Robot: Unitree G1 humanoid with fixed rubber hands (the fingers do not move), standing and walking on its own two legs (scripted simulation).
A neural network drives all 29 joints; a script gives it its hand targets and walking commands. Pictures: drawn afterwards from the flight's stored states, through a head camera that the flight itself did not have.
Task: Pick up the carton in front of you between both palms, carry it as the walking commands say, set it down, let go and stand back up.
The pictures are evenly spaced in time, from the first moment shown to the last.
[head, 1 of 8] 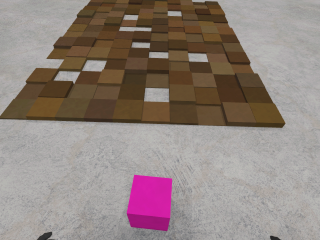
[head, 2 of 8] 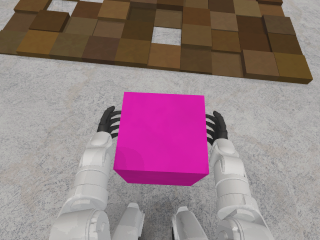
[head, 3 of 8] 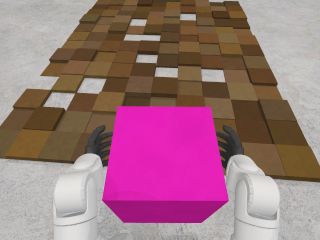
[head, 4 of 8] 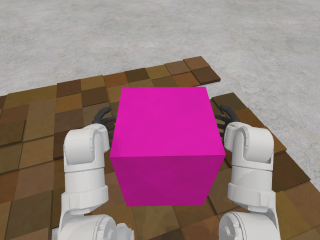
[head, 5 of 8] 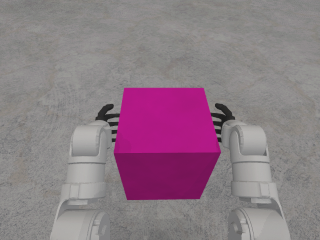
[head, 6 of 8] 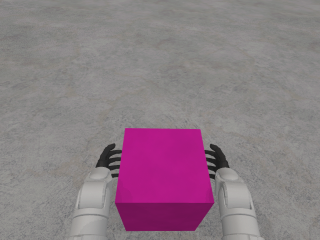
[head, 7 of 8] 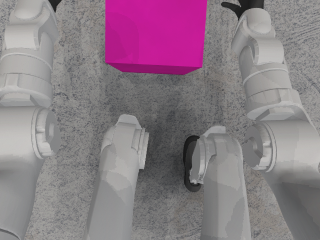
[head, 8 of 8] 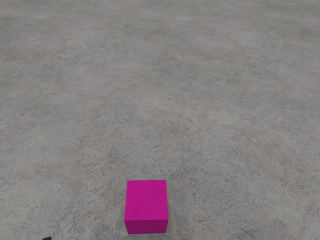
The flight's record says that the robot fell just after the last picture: no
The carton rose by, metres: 0.80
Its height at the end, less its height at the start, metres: +0.00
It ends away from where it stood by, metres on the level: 6.73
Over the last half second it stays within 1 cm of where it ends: yes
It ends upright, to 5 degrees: yes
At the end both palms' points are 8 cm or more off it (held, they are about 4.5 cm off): yes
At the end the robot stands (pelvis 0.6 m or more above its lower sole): yes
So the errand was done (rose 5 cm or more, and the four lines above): yes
